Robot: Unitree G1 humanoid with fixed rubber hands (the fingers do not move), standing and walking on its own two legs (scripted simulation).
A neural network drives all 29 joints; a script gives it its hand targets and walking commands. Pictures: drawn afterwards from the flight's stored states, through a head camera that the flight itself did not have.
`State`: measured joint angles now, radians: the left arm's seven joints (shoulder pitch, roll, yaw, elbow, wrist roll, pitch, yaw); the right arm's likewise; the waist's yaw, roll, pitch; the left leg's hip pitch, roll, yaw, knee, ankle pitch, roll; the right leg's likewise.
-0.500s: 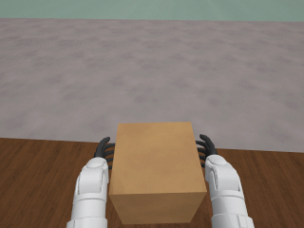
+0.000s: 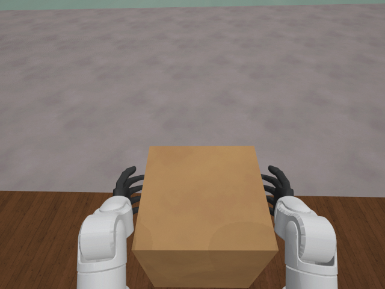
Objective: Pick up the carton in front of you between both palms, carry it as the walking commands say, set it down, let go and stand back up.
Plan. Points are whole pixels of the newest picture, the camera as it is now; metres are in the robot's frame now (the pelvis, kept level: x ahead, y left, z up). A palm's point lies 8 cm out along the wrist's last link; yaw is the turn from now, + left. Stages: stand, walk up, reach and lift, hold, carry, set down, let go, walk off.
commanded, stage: carry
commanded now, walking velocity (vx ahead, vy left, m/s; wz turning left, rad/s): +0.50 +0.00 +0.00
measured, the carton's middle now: (201, 220) +0.27 -0.01 +0.02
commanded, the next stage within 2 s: none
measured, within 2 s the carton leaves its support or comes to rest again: neither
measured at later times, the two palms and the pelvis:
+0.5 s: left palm (134, 111) +0.60 +0.17 +0.07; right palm (235, 112) +0.57 -0.13 +0.08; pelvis +0.31 +0.04 +0.01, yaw -4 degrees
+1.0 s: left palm (150, 50) +1.00 +0.15 +0.09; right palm (221, 46) +1.02 -0.15 +0.09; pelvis +0.63 -0.02 +0.00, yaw +0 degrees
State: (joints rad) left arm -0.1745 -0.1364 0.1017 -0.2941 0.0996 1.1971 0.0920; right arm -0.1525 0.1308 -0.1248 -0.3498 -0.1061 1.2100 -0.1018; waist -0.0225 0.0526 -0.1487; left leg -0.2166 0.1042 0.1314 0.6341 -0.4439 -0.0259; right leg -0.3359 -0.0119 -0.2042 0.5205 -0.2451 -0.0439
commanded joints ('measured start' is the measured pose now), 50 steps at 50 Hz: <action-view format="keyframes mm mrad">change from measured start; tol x16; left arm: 1 -468 -854 -652 -84 -364 20 -229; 27 -652 -867 -719 34 -374 -65 -222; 42 -1120 -724 -481 317 -413 1 -178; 50 -1405 -1027 -511 244 -570 -15 -214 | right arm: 1 -599 847 753 -89 458 36 272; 15 -417 915 705 27 349 -5 249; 37 -1011 777 646 256 498 -36 233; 50 -1279 977 477 386 435 -26 158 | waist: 1 63 -292 -151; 4 58 -99 -174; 15 8 -193 -183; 18 -3 191 -274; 21 1 -21 -245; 39 -1 97 -159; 43 99 -374 -444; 50 70 -133 -383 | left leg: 1 -648 -39 -27 401 -139 20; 10 -422 -71 69 12 244 27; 15 153 -165 198 -137 352 64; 16 329 -76 91 -127 266 63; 18 467 332 -700 -432 68 272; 24 247 197 -259 -355 333 184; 37 277 109 -59 -274 672 178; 40 260 63 51 63 937 111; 43 -416 -200 -87 770 -76 52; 50 -468 -56 -139 534 81 80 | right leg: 1 639 -426 687 -259 131 -233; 14 296 -189 4 -82 711 3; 16 85 -133 -15 257 457 39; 18 -293 37 114 750 -225 72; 19 -337 -40 195 831 -219 42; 35 -357 -23 37 184 193 -19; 39 -130 43 -5 39 179 -62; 41 292 11 51 10 96 -62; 43 631 -344 801 -148 71 -265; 50 475 -254 422 -89 460 -163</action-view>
